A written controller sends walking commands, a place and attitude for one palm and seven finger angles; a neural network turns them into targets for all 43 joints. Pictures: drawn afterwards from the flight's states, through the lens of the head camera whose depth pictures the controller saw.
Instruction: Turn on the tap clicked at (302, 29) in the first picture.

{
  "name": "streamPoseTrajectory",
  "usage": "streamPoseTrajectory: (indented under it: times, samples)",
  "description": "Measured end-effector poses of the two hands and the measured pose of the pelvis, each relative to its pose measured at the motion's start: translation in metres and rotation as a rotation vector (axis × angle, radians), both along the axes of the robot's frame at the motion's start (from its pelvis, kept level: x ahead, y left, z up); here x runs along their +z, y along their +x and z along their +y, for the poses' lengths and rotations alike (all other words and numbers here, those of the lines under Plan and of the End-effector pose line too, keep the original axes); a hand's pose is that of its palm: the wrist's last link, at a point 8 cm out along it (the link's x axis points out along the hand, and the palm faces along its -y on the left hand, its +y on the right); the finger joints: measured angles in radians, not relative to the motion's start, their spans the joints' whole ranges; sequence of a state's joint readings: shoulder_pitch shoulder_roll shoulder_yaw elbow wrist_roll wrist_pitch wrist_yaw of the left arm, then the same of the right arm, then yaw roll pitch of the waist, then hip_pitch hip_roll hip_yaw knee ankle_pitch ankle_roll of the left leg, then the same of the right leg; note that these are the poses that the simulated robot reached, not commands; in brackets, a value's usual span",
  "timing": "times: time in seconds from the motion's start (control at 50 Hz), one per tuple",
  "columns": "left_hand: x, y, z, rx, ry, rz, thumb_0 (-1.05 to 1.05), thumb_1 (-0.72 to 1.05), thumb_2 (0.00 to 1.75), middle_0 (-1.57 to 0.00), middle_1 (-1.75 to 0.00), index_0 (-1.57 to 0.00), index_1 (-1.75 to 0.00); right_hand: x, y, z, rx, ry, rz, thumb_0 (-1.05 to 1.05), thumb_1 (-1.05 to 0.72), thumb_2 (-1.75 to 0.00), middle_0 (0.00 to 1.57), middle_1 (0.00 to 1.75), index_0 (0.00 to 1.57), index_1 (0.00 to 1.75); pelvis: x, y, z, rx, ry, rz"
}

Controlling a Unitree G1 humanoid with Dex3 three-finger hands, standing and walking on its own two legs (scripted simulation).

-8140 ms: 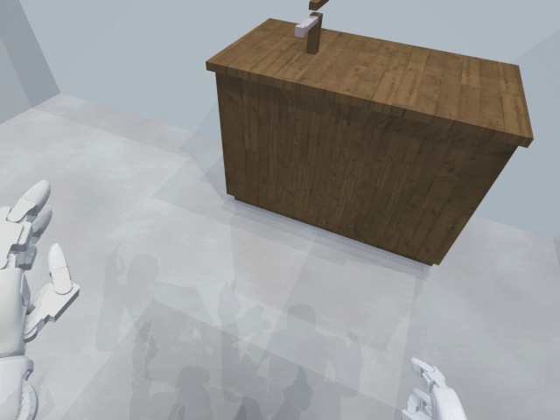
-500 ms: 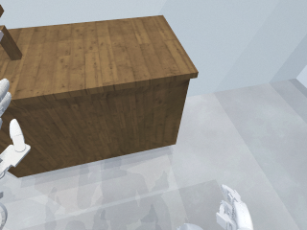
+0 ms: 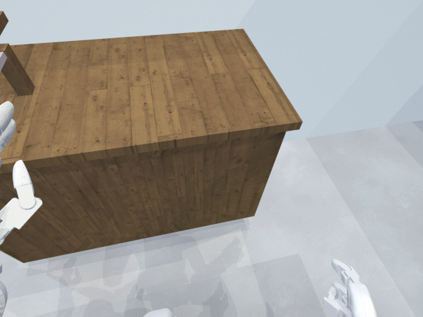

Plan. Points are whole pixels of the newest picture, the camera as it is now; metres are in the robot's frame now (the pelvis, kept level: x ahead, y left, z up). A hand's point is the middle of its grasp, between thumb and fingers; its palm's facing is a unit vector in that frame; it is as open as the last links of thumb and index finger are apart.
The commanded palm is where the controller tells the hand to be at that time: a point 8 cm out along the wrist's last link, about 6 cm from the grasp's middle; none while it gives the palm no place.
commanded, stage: take the last steps up to it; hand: left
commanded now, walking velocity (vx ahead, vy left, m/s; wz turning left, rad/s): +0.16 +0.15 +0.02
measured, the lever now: out of the picture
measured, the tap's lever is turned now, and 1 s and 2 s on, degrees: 0 0 0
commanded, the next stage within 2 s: come to a stop and stand still in 0.22 s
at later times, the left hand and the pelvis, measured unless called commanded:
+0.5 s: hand (31, 170) +0.26 +0.27 +0.19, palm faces +0.39 -0.81 -0.44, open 7.4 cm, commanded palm +0.21 +0.32 +0.19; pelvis +0.05 +0.03 +0.02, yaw +1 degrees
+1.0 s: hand out of the picture +0.26 +0.31 +0.23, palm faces +0.50 -0.77 -0.38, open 7.4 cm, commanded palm +0.19 +0.31 +0.19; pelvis +0.02 +0.03 +0.01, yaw -1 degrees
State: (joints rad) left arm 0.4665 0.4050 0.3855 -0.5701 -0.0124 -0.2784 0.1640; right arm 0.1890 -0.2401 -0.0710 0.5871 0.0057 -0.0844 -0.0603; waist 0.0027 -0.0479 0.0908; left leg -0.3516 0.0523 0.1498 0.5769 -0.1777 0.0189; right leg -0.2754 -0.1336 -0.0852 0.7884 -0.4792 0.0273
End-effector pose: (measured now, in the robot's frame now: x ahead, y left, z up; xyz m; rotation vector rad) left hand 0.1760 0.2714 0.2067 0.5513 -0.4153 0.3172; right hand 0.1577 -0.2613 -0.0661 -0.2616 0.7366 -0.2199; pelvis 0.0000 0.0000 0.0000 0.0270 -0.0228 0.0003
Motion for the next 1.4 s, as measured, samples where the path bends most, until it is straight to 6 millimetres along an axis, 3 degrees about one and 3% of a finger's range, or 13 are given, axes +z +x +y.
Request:
streamPoseTrajectory:
  times: [0.1, 0.24, 0.34, 0.46, 0.54, 0.7, 0.86, 0.98, 1.04, 1.14, 1.2, 1.26, 1.4]
  samples:
    - [0.002, 0.022, 0.018, 0.023, -0.026, 0.0, 0.02, 0.89, 0.9, -0.21, -0.3, -0.21, -0.3, 0.0, 0.016, 0.039, 0.017, 0.09, -0.032, 0.01, -0.91, -0.9, 0.2, 0.3, 0.2, 0.3, 0.005, 0.01, 0.009, -0.003, -0.01, 0.015]
    - [0.007, 0.023, 0.006, 0.022, 0.017, 0.075, 0.02, 0.89, 0.9, -0.21, -0.3, -0.21, -0.3, -0.022, 0.024, 0.076, 0.075, 0.201, 0.001, 0.01, -0.91, -0.9, 0.2, 0.3, 0.2, 0.3, 0.004, 0.026, 0.011, -0.001, 0.001, 0.029]
    - [0.003, 0.029, 0.015, 0.084, -0.019, 0.115, 0.02, 0.89, 0.9, -0.21, -0.3, -0.21, -0.3, -0.035, 0.024, 0.074, 0.101, 0.203, 0.102, 0.01, -0.91, -0.9, 0.2, 0.3, 0.21, 0.3, 0.009, 0.036, 0.014, 0.008, 0.009, 0.018]
    - [-0.002, 0.044, 0.029, 0.097, -0.061, 0.145, 0.02, 0.89, 0.9, -0.21, -0.3, -0.21, -0.3, -0.017, 0.033, 0.06, 0.078, 0.116, 0.119, 0.01, -0.91, -0.9, 0.2, 0.3, 0.21, 0.3, 0.02, 0.046, 0.026, 0.014, 0.032, 0.014]
    - [-0.005, 0.052, 0.038, 0.041, -0.067, 0.122, 0.02, 0.89, 0.9, -0.21, -0.3, -0.21, -0.3, -0.006, 0.047, 0.057, 0.046, 0.038, 0.059, 0.01, -0.91, -0.9, 0.2, 0.3, 0.2, 0.3, 0.012, 0.053, 0.044, 0.007, -0.002, 0.002]
    - [-0.006, 0.057, 0.06, 0.028, -0.058, 0.084, 0.02, 0.89, 0.9, -0.21, -0.3, -0.21, -0.3, 0.011, 0.059, 0.088, 0.072, 0.071, -0.024, 0.01, -0.91, -0.9, 0.2, 0.3, 0.2, 0.3, 0.011, 0.046, 0.05, -0.006, -0.015, 0.0]
    - [-0.001, 0.029, 0.033, 0.017, -0.061, 0.12, 0.02, 0.89, 0.9, -0.21, -0.3, -0.21, -0.3, -0.004, 0.041, 0.099, 0.119, 0.174, -0.023, 0.01, -0.91, -0.9, 0.2, 0.3, 0.21, 0.3, 0.01, 0.032, 0.037, -0.01, -0.036, -0.009]
    - [0.035, 0.041, 0.072, 0.093, 0.004, -0.062, 0.02, 0.88, 0.89, -0.21, -0.3, -0.21, -0.3, -0.011, 0.014, 0.085, 0.156, 0.138, 0.005, 0.01, -0.91, -0.9, 0.2, 0.3, 0.21, 0.3, 0.009, 0.02, 0.031, -0.018, -0.035, -0.033]
    - [0.024, 0.043, 0.067, 0.077, -0.086, -0.055, 0.02, 0.89, 0.9, -0.2, -0.3, -0.21, -0.3, -0.003, 0.001, 0.073, 0.122, 0.118, -0.013, 0.01, -0.91, -0.9, 0.2, 0.3, 0.21, 0.3, 0.012, 0.02, 0.036, -0.045, -0.04, -0.037]
    - [-0.02, 0.045, 0.04, -0.056, -0.19, 0.097, 0.02, 0.9, 0.9, -0.2, -0.3, -0.2, -0.3, 0.016, -0.018, 0.056, 0.036, 0.027, -0.026, 0.01, -0.91, -0.9, 0.2, 0.3, 0.21, 0.3, 0.016, 0.022, 0.046, -0.072, -0.045, -0.037]
    - [-0.036, 0.048, 0.042, -0.084, -0.196, 0.171, 0.02, 0.89, 0.9, -0.2, -0.3, -0.21, -0.3, 0.024, -0.023, 0.053, 0.003, -0.018, -0.019, 0.01, -0.91, -0.9, 0.2, 0.3, 0.2, 0.3, 0.018, 0.022, 0.052, -0.073, -0.05, -0.033]
    - [-0.035, 0.049, 0.056, -0.07, -0.171, 0.177, 0.02, 0.89, 0.9, -0.21, -0.3, -0.21, -0.3, 0.029, -0.022, 0.059, 0.0, -0.039, -0.012, 0.01, -0.91, -0.9, 0.2, 0.3, 0.2, 0.3, 0.02, 0.022, 0.058, -0.073, -0.054, -0.028]
    - [-0.008, 0.051, 0.086, -0.018, -0.128, 0.071, 0.02, 0.89, 0.9, -0.21, -0.3, -0.21, -0.3, 0.028, 0.0, 0.093, 0.064, -0.01, -0.014, 0.01, -0.91, -0.9, 0.2, 0.3, 0.2, 0.3, 0.023, 0.029, 0.076, -0.067, -0.056, -0.012]
